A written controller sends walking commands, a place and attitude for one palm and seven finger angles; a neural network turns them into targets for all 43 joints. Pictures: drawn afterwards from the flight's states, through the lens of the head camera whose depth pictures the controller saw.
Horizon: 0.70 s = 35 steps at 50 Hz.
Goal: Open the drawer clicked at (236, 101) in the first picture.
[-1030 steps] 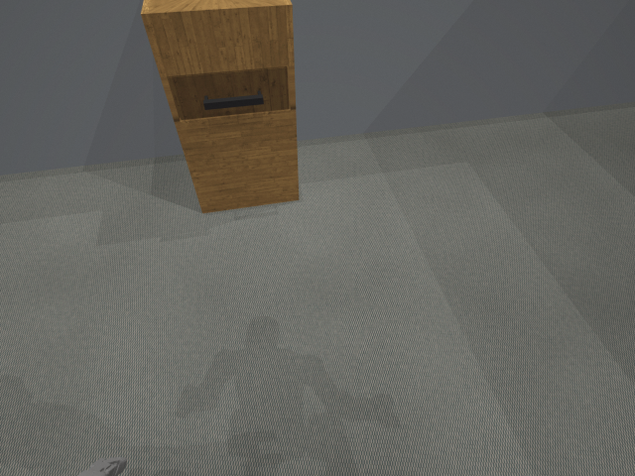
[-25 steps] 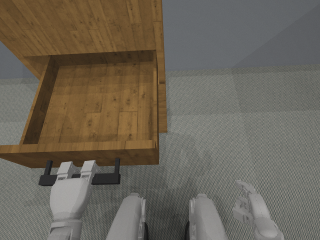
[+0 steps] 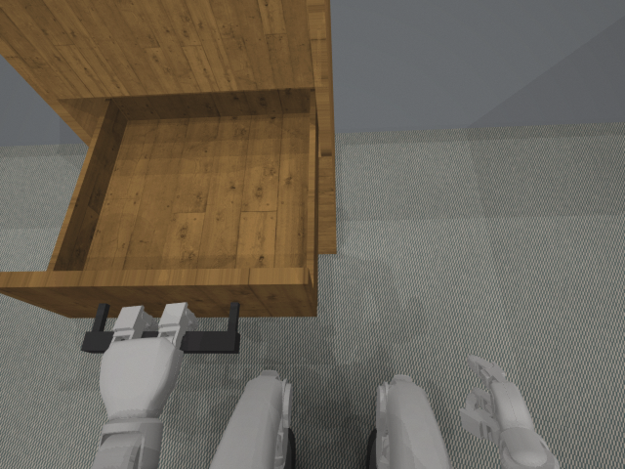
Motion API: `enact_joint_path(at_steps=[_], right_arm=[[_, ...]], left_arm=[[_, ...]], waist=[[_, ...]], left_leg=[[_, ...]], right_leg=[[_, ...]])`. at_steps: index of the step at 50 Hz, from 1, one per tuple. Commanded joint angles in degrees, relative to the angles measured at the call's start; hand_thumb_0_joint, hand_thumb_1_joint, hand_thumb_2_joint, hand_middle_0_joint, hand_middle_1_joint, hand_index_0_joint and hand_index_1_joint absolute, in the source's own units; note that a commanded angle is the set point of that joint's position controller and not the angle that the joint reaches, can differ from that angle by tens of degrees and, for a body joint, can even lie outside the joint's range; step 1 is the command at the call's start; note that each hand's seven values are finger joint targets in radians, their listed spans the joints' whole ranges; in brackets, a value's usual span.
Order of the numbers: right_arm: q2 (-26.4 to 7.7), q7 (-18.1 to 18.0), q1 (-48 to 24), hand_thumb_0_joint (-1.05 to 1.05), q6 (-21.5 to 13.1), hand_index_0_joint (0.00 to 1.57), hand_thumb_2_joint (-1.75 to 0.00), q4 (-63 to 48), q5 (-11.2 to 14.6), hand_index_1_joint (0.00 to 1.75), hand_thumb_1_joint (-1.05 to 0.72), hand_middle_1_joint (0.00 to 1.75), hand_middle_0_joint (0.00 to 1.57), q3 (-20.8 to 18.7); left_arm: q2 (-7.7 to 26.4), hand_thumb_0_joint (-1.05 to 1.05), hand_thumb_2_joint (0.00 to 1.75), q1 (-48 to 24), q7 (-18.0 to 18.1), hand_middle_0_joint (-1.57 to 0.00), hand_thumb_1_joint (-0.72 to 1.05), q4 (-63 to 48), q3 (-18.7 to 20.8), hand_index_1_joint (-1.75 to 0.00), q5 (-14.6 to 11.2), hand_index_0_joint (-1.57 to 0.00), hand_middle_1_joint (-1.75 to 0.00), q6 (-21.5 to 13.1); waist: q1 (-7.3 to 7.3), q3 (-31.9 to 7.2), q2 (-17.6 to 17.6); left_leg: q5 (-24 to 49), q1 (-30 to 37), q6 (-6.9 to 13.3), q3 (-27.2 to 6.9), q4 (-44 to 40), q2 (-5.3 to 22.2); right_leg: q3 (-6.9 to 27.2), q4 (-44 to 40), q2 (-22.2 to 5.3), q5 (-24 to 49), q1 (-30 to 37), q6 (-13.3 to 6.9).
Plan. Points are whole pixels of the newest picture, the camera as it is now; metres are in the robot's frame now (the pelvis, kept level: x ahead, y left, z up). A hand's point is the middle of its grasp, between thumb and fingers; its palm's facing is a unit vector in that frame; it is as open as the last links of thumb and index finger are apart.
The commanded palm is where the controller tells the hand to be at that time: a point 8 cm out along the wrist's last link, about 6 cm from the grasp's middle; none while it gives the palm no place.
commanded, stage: open the thumb to release the handle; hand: left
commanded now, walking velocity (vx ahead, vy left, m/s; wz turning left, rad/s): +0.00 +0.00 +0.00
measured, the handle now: (165, 326) +0.29 +0.23 -0.05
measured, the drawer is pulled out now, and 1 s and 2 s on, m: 0.30 0.30 0.30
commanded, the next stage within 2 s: lift the hand off the handle in 0.30 s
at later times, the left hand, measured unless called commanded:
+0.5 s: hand (160, 376) +0.23 +0.22 -0.06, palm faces -0.05 -0.05 -1.00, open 13.6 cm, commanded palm +0.21 +0.22 -0.01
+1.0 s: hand (154, 363) +0.24 +0.23 -0.05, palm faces -0.06 -0.07 -1.00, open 13.6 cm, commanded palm +0.23 +0.22 +0.01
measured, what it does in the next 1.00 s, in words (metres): stands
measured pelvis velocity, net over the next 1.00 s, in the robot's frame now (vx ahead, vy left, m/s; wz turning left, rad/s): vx -0.01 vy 0.01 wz -0.01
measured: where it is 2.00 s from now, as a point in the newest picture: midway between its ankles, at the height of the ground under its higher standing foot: outside the picture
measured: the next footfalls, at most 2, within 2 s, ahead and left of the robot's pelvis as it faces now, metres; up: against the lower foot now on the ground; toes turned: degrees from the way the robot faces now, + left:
none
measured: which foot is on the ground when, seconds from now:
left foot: down 0.00-1.00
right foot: down 0.00-1.00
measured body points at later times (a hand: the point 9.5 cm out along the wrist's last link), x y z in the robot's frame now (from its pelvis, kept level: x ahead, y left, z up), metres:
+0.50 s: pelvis -0.01 +0.00 +0.00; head +0.11 -0.02 +0.44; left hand +0.22 +0.22 -0.01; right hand +0.18 -0.24 -0.13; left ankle +0.02 +0.14 -0.56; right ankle +0.04 -0.10 -0.56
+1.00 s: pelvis -0.01 +0.01 +0.02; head +0.11 -0.01 +0.45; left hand +0.24 +0.23 +0.01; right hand +0.17 -0.23 -0.11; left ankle +0.02 +0.14 -0.56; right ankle +0.04 -0.10 -0.56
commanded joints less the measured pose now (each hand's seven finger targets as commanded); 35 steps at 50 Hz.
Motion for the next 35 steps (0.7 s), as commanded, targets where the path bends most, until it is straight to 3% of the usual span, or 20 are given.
enact_joint_path(at_steps=[1, 10, 14, 18, 20, 26, 30, 33, 35], right_arm=[[-5.70, -0.79, -0.02, 0.00, -2.11, 0.20, -0.90, -7.36, 0.39, 0.30, -0.90, 0.30, 0.20, -1.50], [-5.61, -1.30, -0.37, 0.00, -2.61, 0.20, -0.90, -6.45, 0.56, 0.30, -0.90, 0.30, 0.20, -1.27], [-5.65, -0.91, -0.52, 0.00, -2.57, 0.20, -0.90, -6.74, 0.47, 0.30, -0.90, 0.30, 0.20, -1.42], [-5.68, -0.88, -0.67, 0.00, -2.48, 0.20, -0.90, -6.74, 0.48, 0.30, -0.90, 0.30, 0.20, -1.47], [-5.88, -0.91, -0.89, 0.00, -2.63, 0.20, -0.90, -7.00, 0.53, 0.30, -0.90, 0.30, 0.20, -1.55], [-5.97, -1.61, -0.23, 0.00, -3.29, 0.20, -0.90, -5.56, 0.75, 0.30, -0.90, 0.30, 0.20, -1.51], [-6.15, -1.58, 0.07, 0.00, -3.68, 0.20, -0.90, -5.23, 0.81, 0.30, -0.90, 0.30, 0.20, -1.72], [-6.18, -1.53, 0.33, 0.00, -3.70, 0.20, -0.90, -5.20, 1.01, 0.30, -0.90, 0.30, 0.20, -1.69], [-6.19, -1.73, 0.54, 0.00, -3.81, 0.20, -0.90, -4.73, 1.02, 0.30, -0.90, 0.30, 0.20, -1.69]], left_arm=[[7.60, 0.00, 0.57, 1.89, 0.95, -0.35, 0.13, -6.67, 3.26, -1.27, -1.08, -0.35, -1.27, 1.51], [9.75, 0.00, 0.30, -0.34, 0.90, -0.30, -0.50, -4.08, 5.27, -1.20, -1.28, -0.30, -1.20, 0.50], [8.74, 0.00, 0.30, 0.47, 1.22, -0.30, -0.50, -4.94, 4.26, -1.20, -1.19, -0.30, -1.20, 0.41], [8.96, 0.00, 0.30, 0.96, 1.36, -0.30, -0.50, -4.68, 4.67, -1.20, -1.19, -0.30, -1.20, 0.57], [9.04, 0.00, 0.30, -1.37, 1.42, -0.30, -0.50, -7.03, 4.17, -1.20, -1.57, -0.30, -1.20, 0.88], [9.63, 0.00, 0.30, -7.04, 1.63, -0.30, -0.50, -3.67, 4.16, -1.20, -1.32, -0.30, -1.20, 1.18], [9.70, 0.00, 0.30, -9.08, 1.60, -0.30, -0.50, -3.49, 3.90, -1.20, -1.29, -0.30, -1.20, 1.17], [8.77, 0.00, 0.30, -10.77, 1.29, -0.30, -0.50, -2.59, 2.55, -1.20, -1.48, -0.30, -1.20, 1.61], [10.03, 0.00, 0.30, -11.94, 1.12, -0.30, -0.50, -1.90, 3.69, -1.20, -1.85, -0.30, -1.20, 1.75]], waist=[[-1.50, -22.85, -5.07], [-0.96, -19.81, -4.03], [-0.86, -20.23, -2.25], [-0.82, -19.76, -3.37], [-1.30, -20.05, -1.59], [-2.52, -19.09, -3.69], [-2.16, -20.61, -1.60], [-2.71, -20.41, -1.97], [-2.63, -20.70, -2.51]], left_leg=[[15.67, 15.11, 3.12, 0.22, -9.55, -2.73], [12.15, 12.84, 3.19, 0.27, -9.91, -2.53], [12.15, 13.86, 3.13, 0.49, -10.11, -2.66], [11.86, 13.49, 3.11, 0.30, -10.25, -2.56], [11.63, 14.58, 3.21, 0.05, -10.87, -2.33], [9.76, 13.74, 3.30, 0.00, -10.80, -2.26], [10.79, 15.49, 3.27, -0.29, -11.39, -2.23], [10.60, 15.72, 3.28, -0.18, -11.63, -2.30], [10.85, 15.26, 3.35, -0.24, -11.64, -2.14]], right_leg=[[1.38, -14.67, 1.19, 21.03, 20.13, -0.40], [1.92, -15.98, 1.35, 15.17, 19.13, -0.73], [1.79, -16.17, 1.38, 14.51, 18.62, -0.80], [1.72, -16.12, 1.46, 14.09, 18.34, -0.79], [1.39, -16.61, 1.40, 12.91, 17.77, -0.88], [1.02, -17.21, 1.26, 9.82, 16.66, -0.39], [0.50, -16.99, 1.40, 10.30, 16.30, -0.67], [0.48, -17.46, 1.37, 9.83, 16.30, -0.40], [0.52, -17.56, 1.42, 10.37, 17.17, -0.46]])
